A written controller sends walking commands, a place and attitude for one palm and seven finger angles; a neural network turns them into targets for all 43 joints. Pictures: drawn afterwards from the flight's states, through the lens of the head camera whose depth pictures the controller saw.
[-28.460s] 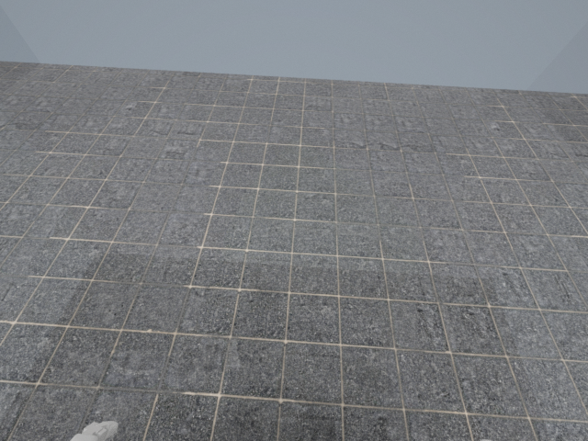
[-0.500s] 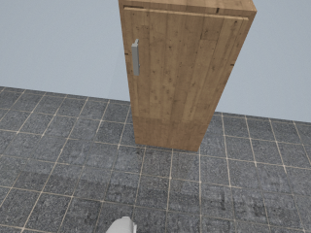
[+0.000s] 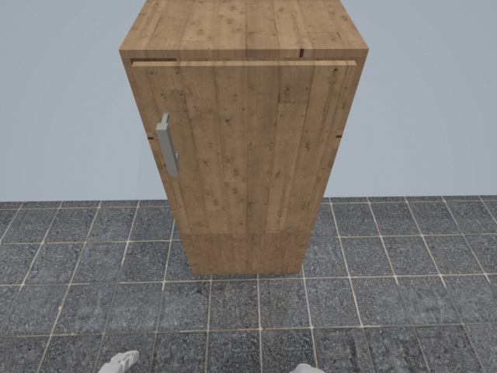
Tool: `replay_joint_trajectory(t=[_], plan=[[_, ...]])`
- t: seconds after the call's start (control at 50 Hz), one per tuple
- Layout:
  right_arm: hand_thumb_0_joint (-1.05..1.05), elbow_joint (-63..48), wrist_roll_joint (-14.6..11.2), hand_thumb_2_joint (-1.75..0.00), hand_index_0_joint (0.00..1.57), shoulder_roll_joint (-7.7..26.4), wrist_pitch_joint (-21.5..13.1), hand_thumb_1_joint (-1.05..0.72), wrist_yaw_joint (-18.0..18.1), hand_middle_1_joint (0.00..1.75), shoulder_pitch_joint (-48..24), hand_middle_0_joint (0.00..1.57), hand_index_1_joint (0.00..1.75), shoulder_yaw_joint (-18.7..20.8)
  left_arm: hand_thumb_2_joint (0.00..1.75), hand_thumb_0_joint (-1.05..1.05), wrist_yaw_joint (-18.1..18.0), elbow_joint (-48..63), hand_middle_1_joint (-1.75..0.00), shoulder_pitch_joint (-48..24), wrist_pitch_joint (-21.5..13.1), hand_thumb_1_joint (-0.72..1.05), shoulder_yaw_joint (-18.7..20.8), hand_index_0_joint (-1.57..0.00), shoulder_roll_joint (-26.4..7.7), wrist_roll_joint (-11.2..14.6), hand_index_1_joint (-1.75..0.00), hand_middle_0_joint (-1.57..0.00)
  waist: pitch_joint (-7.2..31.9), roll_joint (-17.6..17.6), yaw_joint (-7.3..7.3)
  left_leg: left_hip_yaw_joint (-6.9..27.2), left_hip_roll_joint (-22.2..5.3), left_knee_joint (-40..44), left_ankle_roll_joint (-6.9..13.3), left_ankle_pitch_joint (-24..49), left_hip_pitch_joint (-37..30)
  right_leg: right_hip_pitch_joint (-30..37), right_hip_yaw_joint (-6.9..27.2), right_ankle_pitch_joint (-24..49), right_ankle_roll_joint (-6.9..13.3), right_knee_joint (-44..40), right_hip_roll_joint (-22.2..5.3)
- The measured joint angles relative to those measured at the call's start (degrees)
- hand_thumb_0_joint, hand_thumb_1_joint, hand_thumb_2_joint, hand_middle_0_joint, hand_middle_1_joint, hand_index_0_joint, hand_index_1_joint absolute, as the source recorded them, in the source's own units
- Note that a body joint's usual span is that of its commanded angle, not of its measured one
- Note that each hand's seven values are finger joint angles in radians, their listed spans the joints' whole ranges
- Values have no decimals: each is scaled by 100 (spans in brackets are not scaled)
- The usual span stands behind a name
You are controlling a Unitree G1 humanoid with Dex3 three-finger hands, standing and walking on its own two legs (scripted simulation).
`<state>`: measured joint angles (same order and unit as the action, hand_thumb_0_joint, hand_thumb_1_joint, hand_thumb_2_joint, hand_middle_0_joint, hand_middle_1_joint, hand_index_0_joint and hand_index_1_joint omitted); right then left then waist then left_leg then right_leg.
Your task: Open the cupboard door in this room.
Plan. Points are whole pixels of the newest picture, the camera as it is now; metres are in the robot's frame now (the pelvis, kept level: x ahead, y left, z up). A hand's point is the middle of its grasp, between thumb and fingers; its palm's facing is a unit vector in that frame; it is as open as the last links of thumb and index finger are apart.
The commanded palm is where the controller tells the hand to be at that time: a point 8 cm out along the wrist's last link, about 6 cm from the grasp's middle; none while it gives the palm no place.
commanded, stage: come to a stop and stand still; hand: left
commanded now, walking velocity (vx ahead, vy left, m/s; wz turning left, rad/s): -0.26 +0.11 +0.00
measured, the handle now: (169, 144) +0.56 +0.19 +0.02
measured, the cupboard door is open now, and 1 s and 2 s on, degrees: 0 0 0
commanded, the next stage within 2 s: look again from close up in 1.40 s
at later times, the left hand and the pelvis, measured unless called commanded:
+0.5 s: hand out of the picture +0.02 +0.23 -0.19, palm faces +0.11 -0.97 -0.24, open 7.3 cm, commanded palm none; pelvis -0.03 +0.02 -0.01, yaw +1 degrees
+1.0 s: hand out of the picture -0.07 +0.21 -0.17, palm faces +0.02 -0.98 -0.20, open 7.3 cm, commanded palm none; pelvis -0.07 +0.04 +0.01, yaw +0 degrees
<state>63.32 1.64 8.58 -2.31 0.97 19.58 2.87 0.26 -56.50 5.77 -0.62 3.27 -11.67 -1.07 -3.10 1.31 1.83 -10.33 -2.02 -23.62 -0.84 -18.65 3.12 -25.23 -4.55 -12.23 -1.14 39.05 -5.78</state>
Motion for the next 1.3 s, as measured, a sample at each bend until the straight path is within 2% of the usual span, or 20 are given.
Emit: replay_joint_trajectory(t=[0.04,0.08,0.12,0.22,0.3,0.4,0.48,0.5,0.52,0.56,0.62,0.68,0.74,0.82,0.88,0.9,0.98,1.1,1.3], plan=[[-1,75,-29,-90,20,-23,43,-92,-1,30,122,20,30,-23,90,0,-27,16,-30,-12,-102,91,-53,-19,14,-6,-30,-20,-41,-45,28,9,-92,-445,-123,-321,81,382,-54,436,50,-646,67],[0,142,-99,-90,19,21,148,-92,-2,30,46,20,29,-34,90,0,-80,-60,-30,-60,-202,91,-132,-19,132,4,-30,-20,-176,-261,85,318,-224,-1227,-122,-788,404,396,-164,149,238,-499,222],[0,121,-161,-90,19,28,260,-92,16,30,-56,20,29,-25,90,0,-108,-105,-30,-99,-199,91,-214,-20,240,12,-30,-20,-307,-320,132,590,-151,-2013,-127,-1233,793,481,-248,37,355,-520,234],[0,8,-183,-90,19,81,478,-91,12,30,-423,20,29,8,90,-1,-233,-101,-30,-96,-45,92,-185,-20,435,45,-30,-20,-480,-252,-34,876,73,-3241,-159,-1198,1613,637,-287,248,389,-853,170],[0,-179,-139,-90,19,209,593,-91,-34,30,-732,20,29,81,90,-2,-248,-59,-30,-23,73,93,-101,-20,315,-2,-30,-21,-448,-234,-175,967,124,-3577,-211,-824,1968,591,-294,442,355,-1027,150],[0,-405,-115,-90,19,318,547,-91,-85,30,-956,20,29,105,90,-1,-233,-99,-30,186,203,92,-2,-20,75,-79,-30,-21,-282,-106,-317,927,91,-2813,-168,-767,1697,482,-268,665,263,-1146,112],[0,-535,-128,-90,19,320,410,-91,-98,30,-929,20,29,56,90,-1,-215,-166,-30,404,284,91,54,-20,-126,-77,-30,-20,-69,42,-399,829,72,-1253,-73,-425,993,296,-245,785,131,-1074,101],[0,-536,-118,-90,19,277,367,-92,-86,30,-916,20,29,48,90,0,-212,-202,-30,440,319,91,66,-20,-186,-51,-30,-20,-57,144,-404,789,128,-1038,2,-136,924,200,-181,604,92,-891,59],[0,-542,-96,-90,19,219,358,-92,-78,30,-885,20,29,31,90,0,-212,-248,-30,487,372,91,81,-20,-229,-21,-30,-20,-50,232,-412,748,175,-1024,96,-51,909,125,-58,89,48,-658,70],[0,-557,-62,-90,19,131,391,-91,-56,30,-754,20,29,-35,90,0,-198,-333,-30,625,477,91,85,-20,-252,-8,-30,-20,64,261,-388,739,182,-849,236,32,861,-21,221,-633,33,-25,241],[0,-476,-57,-90,19,45,408,-91,-10,30,-594,20,29,-126,90,0,-145,-417,-30,801,503,91,76,-20,-220,-35,-30,-20,212,202,-387,795,205,-322,326,344,777,-133,503,-734,0,1089,455],[0,-378,-98,-90,20,-47,349,-91,36,30,-573,20,29,-189,90,0,-135,-503,-30,988,395,91,31,-20,-186,-27,-30,-20,224,241,-452,714,309,85,392,615,733,14,623,-620,-87,1576,488],[0,-312,-114,-90,20,-88,250,-93,123,30,-580,20,30,-174,90,0,-159,-662,-30,1124,364,91,-42,-20,-115,1,-30,-20,191,275,-420,612,433,297,460,763,738,410,617,-790,-160,1261,421],[0,-205,-114,-90,20,-80,176,-93,152,30,-568,20,30,-143,90,0,-181,-847,-30,1139,366,91,-163,-20,49,39,-30,-20,130,186,-287,542,521,354,513,840,771,1122,481,-1182,-155,94,356],[0,-80,-139,-90,20,-73,176,-93,135,30,-510,20,30,-141,90,0,-199,-889,-30,1070,291,91,-237,-20,160,58,-30,-20,131,139,-225,491,589,230,494,825,872,1654,419,-650,-93,-1068,325],[0,-23,-155,-90,20,-66,184,-93,130,30,-496,20,30,-140,90,0,-216,-905,-30,1034,248,91,-255,-20,205,58,-30,-20,128,107,-223,473,593,140,476,794,919,1786,417,-614,-16,-1348,321],[0,158,-172,-90,20,-13,230,-93,95,30,-407,20,30,-151,90,0,-242,-905,-30,926,121,91,-351,-20,432,67,-30,-20,113,-206,-131,569,457,135,411,839,864,1941,319,-504,112,-1552,468],[0,317,-153,-90,20,-174,222,-92,56,30,-242,20,29,-227,90,1,-297,-892,-30,948,77,93,-356,-20,384,77,-30,-20,131,-114,-78,584,367,191,320,913,747,2027,312,-456,196,-1559,560],[0,379,-148,-90,19,-208,247,-91,78,30,-106,20,29,-240,90,0,-272,-873,-30,1127,54,92,-376,-20,497,85,-30,-20,48,-69,-118,646,272,184,238,990,824,1978,255,-375,286,-1593,661]])
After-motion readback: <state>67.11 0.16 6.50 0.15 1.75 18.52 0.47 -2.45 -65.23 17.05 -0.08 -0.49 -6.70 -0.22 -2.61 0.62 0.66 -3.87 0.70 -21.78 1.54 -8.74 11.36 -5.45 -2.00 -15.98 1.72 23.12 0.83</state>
